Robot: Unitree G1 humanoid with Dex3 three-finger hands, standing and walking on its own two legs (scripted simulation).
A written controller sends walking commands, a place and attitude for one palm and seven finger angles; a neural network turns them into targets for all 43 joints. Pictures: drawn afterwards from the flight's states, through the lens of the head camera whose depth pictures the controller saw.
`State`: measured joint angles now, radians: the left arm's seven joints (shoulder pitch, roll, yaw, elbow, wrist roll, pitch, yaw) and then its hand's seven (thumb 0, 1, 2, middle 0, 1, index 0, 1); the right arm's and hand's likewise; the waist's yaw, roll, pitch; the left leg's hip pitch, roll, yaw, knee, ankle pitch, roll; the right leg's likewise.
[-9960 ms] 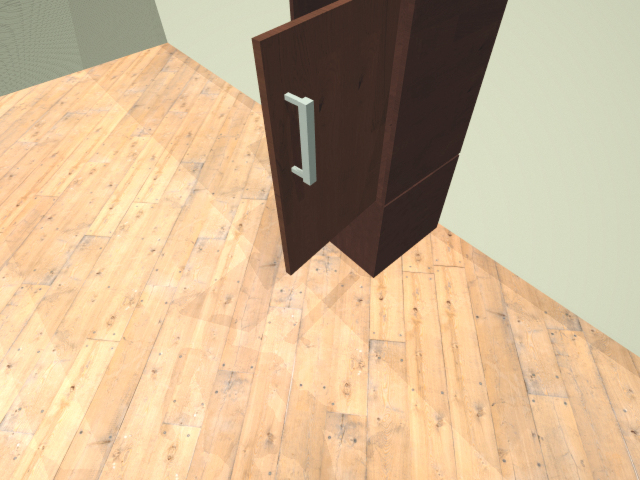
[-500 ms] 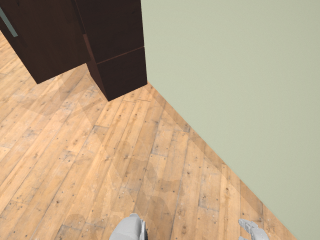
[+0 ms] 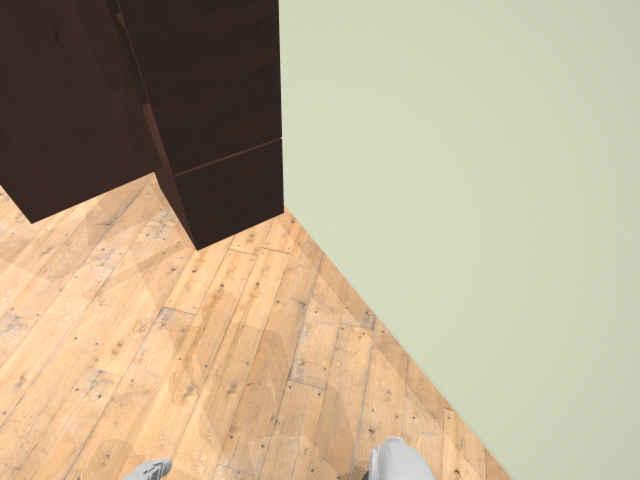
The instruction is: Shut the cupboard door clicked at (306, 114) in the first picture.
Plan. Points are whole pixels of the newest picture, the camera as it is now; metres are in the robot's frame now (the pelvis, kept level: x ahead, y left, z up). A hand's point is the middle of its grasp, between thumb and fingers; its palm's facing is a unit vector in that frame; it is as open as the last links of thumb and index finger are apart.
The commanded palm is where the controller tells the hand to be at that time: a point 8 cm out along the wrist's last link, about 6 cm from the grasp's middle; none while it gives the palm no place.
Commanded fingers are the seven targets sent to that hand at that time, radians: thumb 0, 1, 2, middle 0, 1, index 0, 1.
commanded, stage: walk to a spot facing it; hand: left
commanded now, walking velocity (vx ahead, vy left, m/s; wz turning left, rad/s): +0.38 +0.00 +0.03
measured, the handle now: out of the picture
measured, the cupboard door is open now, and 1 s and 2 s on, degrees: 97 97 97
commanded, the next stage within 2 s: turn to face it in 0.44 s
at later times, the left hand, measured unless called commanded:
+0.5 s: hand (216, 434) +0.21 +0.16 -0.18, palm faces +0.17 -0.96 -0.20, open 7.1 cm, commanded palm none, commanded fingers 0.00 0.90 0.90 -0.20 -0.30 -0.20 -0.30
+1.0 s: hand (170, 320) +0.39 +0.27 -0.17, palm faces +0.38 -0.91 -0.19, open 7.3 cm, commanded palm none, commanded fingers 0.00 0.90 0.90 -0.20 -0.30 -0.20 -0.30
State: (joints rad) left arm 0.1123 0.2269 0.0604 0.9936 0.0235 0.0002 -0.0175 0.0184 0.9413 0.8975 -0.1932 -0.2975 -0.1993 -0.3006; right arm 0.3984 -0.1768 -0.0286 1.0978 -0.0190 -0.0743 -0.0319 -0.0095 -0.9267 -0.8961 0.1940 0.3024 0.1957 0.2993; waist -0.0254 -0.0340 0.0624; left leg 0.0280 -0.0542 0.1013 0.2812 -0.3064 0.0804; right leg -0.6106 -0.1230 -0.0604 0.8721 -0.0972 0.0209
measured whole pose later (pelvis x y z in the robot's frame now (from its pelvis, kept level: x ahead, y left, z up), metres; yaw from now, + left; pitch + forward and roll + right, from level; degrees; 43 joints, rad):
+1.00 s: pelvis +0.35 +0.05 +0.00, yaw +20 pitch +1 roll -3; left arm 0.11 0.22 0.07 0.93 0.02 0.04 0.02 0.01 0.91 0.90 -0.20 -0.30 -0.20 -0.30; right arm 0.20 -0.18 -0.04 0.97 -0.02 0.00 -0.01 0.00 -0.92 -0.90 0.20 0.30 0.20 0.30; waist -0.01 -0.02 0.06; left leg -0.30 -0.09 -0.01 0.43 -0.15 0.13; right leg -0.57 -0.09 0.04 1.13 -0.28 0.11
